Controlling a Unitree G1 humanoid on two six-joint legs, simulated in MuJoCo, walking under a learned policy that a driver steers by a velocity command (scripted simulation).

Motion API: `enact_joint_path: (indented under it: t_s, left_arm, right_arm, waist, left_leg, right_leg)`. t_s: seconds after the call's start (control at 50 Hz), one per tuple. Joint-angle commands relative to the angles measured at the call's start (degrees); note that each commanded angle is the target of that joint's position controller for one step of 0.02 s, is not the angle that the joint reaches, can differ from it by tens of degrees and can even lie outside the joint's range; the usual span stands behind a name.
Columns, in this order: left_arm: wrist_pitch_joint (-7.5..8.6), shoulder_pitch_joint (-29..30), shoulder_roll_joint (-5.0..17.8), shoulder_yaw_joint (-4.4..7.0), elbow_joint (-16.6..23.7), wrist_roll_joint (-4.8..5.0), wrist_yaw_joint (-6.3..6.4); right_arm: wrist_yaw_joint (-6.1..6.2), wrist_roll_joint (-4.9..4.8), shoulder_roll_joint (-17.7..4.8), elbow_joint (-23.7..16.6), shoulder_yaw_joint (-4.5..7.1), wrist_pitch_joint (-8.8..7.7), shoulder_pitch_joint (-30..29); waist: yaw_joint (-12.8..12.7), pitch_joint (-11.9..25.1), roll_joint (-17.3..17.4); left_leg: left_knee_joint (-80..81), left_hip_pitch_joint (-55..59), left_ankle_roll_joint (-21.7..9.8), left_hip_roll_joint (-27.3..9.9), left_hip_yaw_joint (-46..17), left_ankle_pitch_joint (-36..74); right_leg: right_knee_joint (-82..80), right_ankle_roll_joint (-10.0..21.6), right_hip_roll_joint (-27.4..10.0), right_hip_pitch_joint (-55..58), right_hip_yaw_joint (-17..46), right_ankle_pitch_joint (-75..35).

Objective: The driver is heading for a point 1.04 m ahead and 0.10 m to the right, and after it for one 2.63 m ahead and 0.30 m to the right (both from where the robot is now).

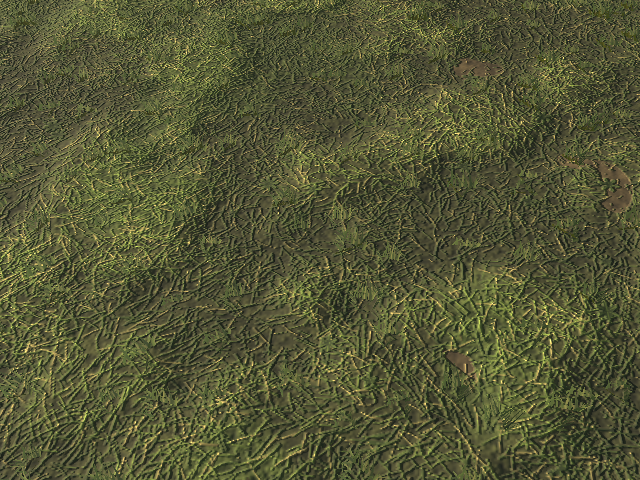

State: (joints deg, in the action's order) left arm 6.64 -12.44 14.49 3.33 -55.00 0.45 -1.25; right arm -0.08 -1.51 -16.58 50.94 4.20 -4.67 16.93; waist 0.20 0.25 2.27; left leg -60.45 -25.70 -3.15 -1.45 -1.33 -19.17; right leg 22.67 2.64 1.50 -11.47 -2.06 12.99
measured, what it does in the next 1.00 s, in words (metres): walks ahead: left foot, then right foot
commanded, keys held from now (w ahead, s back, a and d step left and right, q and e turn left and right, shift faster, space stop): w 0.62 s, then w+e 0.38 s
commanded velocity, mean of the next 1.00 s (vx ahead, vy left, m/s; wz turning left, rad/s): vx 0.49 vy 0.00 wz -0.11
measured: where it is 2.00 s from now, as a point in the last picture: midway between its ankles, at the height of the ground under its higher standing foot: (391, 255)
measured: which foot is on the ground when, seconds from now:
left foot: up 0.00-0.34, down 0.36-0.92, up 0.94-1.00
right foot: down 0.00-0.38, up 0.40-0.88, down 0.90-1.00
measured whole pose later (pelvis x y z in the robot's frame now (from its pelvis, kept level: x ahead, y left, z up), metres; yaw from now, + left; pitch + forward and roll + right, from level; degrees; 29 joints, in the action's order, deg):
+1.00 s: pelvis +0.57 -0.03 -0.02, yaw -10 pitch +2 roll +1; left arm 4.3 -9.0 16.5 3.8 -44.2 0.9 -2.4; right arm -0.1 -0.9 -16.3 50.3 2.7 -5.7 14.6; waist 0.5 -3.0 0.1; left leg -66.2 -17.4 -0.8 -1.3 -0.6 -24.5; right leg 32.7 4.5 3.2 -25.4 -1.0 9.1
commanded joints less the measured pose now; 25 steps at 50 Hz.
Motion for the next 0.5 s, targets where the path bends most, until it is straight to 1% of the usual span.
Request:
enact_joint_path:
  t_s: [0.02, 0.04, 0.08, 0.1, 0.14, 0.16, 0.2, 0.24, 0.28, 0.3, 0.32, 0.34, 0.36, 0.38, 0.4, 0.42, 0.44, 0.46, 0.48, 0.5]
  left_arm:
    - [0.26, -0.8, 7.3, 0.92, 2.7, -0.55, -0.09]
    - [0.21, -1.8, 7.8, 1.03, 2.3, -0.49, 0.11]
    - [0.02, -3.6, 8.6, 1.15, 1.8, -0.42, 0.69]
    - [-0.12, -4.1, 8.7, 1.11, 1.6, -0.30, 0.94]
    - [-0.27, -5.7, 8.8, 0.98, 1.3, -0.05, 1.29]
    - [-0.30, -7.1, 9.0, 0.97, 1.0, 0.13, 1.43]
    - [-0.55, -9.9, 9.2, 0.97, 0.2, 0.49, 1.55]
    - [-1.16, -11.5, 9.3, 1.08, -0.5, 0.68, 1.67]
    - [-1.83, -11.4, 10.0, 1.41, -0.5, 0.78, 1.94]
    - [-2.12, -10.8, 10.8, 1.65, -0.3, 0.70, 2.06]
    - [-2.48, -10.2, 11.6, 1.91, 0.0, 0.52, 2.14]
    - [-2.98, -9.2, 11.3, 1.73, 0.3, 0.29, 2.18]
    - [-3.05, -8.9, 10.1, 1.07, 1.3, -0.24, 2.22]
    - [-1.97, -16.5, 2.8, -1.12, 2.5, -0.32, 1.49]
    - [-0.38, -15.9, 4.0, -1.09, 1.1, 0.49, 0.98]
    - [0.50, -9.5, 9.6, 0.53, 3.4, 2.16, 0.65]
    - [0.87, -5.1, 9.7, 0.52, 4.7, 2.50, 0.79]
    - [0.67, -3.3, 8.9, 0.68, 5.1, 1.71, 1.14]
    - [-0.04, -4.2, 8.3, 1.06, 4.8, 1.02, 1.41]
    - [-0.84, -5.9, 6.8, 0.90, 4.5, 0.76, 1.47]
  right_arm:
    - [-0.11, 0.57, -4.5, -5.0, 1.14, -0.77, -4.0]
    - [-0.10, 0.88, -3.9, -5.4, 1.04, -0.53, -4.7]
    - [-0.02, 1.18, -2.9, -6.7, 0.77, -0.29, -7.6]
    - [-0.10, 1.19, -2.1, -7.5, 0.44, -0.30, -9.5]
    - [-0.49, 0.92, -0.7, -8.7, -0.24, -0.49, -13.7]
    - [-0.74, 0.77, -0.3, -9.4, -0.52, -0.56, -16.0]
    - [-1.33, 0.48, -0.2, -10.7, -0.82, -0.65, -19.6]
    - [-2.06, 0.27, -0.7, -12.0, -0.90, -0.88, -22.1]
    - [-2.75, 0.19, -2.0, -12.7, -0.64, -1.20, -22.5]
    - [-2.87, 0.22, -3.1, -12.4, -0.21, -1.27, -20.9]
    - [-2.74, 0.26, -4.8, -11.7, 0.52, -1.22, -17.5]
    - [-2.39, 0.21, -6.9, -9.4, 1.73, -1.10, -9.2]
    - [-1.74, 0.67, -9.6, -6.7, 2.78, -0.90, 1.3]
    - [-1.51, 2.07, -15.6, -5.0, 4.24, -0.64, 8.5]
    - [-1.59, 1.46, -10.9, -4.4, 2.74, -0.35, 9.1]
    - [-1.50, 0.92, -8.0, -4.8, 1.69, -0.31, 3.9]
    - [-1.40, 0.90, -6.4, -5.8, 1.12, -0.34, -1.1]
    - [-1.62, 1.27, -4.9, -6.0, 0.64, -0.54, -4.5]
    - [-1.77, 1.84, -3.6, -6.1, 0.22, -0.92, -6.6]
    - [-1.92, 1.97, -3.4, -5.9, 0.22, -1.11, -7.4]
  waist:
    - [-0.9, -3.2, -8.0]
    - [-1.0, -3.0, -7.6]
    - [-1.4, -3.3, -6.6]
    - [-1.7, -3.5, -6.3]
    - [-2.9, -4.2, -6.6]
    - [-3.7, -4.7, -6.5]
    - [-4.8, -5.8, -6.2]
    - [-4.8, -6.6, -6.3]
    - [-3.4, -5.8, -6.6]
    - [-2.0, -4.2, -7.4]
    - [0.2, -1.2, -8.6]
    - [4.8, 4.0, -8.6]
    - [9.1, 11.2, -7.3]
    - [6.7, 22.0, 6.5]
    - [7.1, 26.6, 10.4]
    - [6.7, 15.6, 7.7]
    - [5.1, 8.5, 3.2]
    - [3.0, 3.5, -0.3]
    - [0.8, 1.6, 0.7]
    - [-0.7, 1.1, 1.7]
  left_leg:
    - [0.6, -17.2, 0.9, -6.0, -1.9, 6.9]
    - [2.3, -17.2, 1.8, -5.9, -1.1, 9.0]
    - [8.1, -17.2, 3.1, -5.5, 0.0, 13.5]
    - [12.2, -16.0, 3.3, -5.2, 0.5, 16.4]
    - [20.5, -12.2, 3.2, -3.7, 2.1, 22.3]
    - [23.5, -10.9, 3.0, -3.1, 2.8, 24.2]
    - [27.5, -10.6, 2.4, -2.2, 2.9, 25.5]
    - [30.1, -12.0, 1.2, -1.9, 2.2, 23.9]
    - [31.7, -11.0, -0.4, -1.3, 2.0, 20.1]
    - [31.9, -7.7, -1.2, -0.2, 2.7, 17.8]
    - [31.4, -2.0, -2.3, 1.6, 4.1, 15.3]
    - [32.7, 9.2, -4.2, 3.3, 5.6, 16.2]
    - [30.0, 27.2, -6.9, -1.6, 0.7, 18.5]
    - [31.3, 52.2, -16.7, -18.0, -26.3, 9.2]
    - [41.0, 53.9, -18.4, -21.9, -41.9, 4.4]
    - [42.7, 45.8, -14.9, -19.3, -33.4, 2.1]
    - [44.4, 35.6, -12.9, -17.0, -25.3, 5.1]
    - [46.6, 26.6, -11.7, -14.6, -19.6, 9.2]
    - [48.7, 20.7, -10.7, -12.5, -15.7, 11.8]
    - [50.7, 17.0, -10.7, -11.6, -13.8, 12.1]
  right_leg:
    - [-14.8, 8.5, -15.2, 9.5, 16.6, -4.4]
    - [-15.0, 8.8, -14.4, 9.2, 14.3, -10.2]
    - [-15.2, 8.9, -13.3, 8.5, 10.5, -19.0]
    - [-15.3, 8.4, -12.4, 7.6, 8.6, -21.1]
    - [-16.0, 7.5, -10.8, 5.7, 5.6, -21.0]
    - [-16.5, 7.3, -10.8, 5.7, 5.2, -19.8]
    - [-16.3, 7.5, -12.1, 8.3, 5.5, -18.4]
    - [-14.7, 7.5, -14.3, 12.9, 5.9, -20.6]
    - [-11.6, 6.9, -16.2, 17.1, 6.0, -26.1]
    - [-8.9, 6.3, -16.5, 18.5, 5.8, -33.7]
    - [-4.2, 5.8, -16.3, 19.3, 5.4, -44.1]
    - [5.5, 4.6, -14.2, 17.6, 3.5, -51.3]
    - [19.4, 3.0, -11.9, 7.1, 2.5, -43.2]
    - [44.0, -0.9, -2.3, -17.4, 0.7, -14.3]
    - [52.8, -0.6, 1.2, -24.7, 8.9, 19.4]
    - [56.1, 0.4, -2.6, -30.3, 9.2, 17.6]
    - [53.8, 0.8, -5.7, -30.2, 7.3, 12.4]
    - [49.5, 0.5, -7.9, -28.4, 6.1, 8.5]
    - [46.5, 0.3, -9.7, -24.6, 6.4, 5.8]
    - [45.1, -0.1, -10.3, -21.8, 6.4, 4.4]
